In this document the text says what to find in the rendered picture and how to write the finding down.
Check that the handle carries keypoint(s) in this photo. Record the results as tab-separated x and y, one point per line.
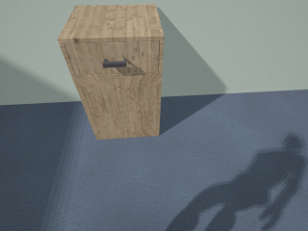
114	63

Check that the drawer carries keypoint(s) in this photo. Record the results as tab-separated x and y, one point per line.
87	57

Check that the cabinet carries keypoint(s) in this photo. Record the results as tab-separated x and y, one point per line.
118	105

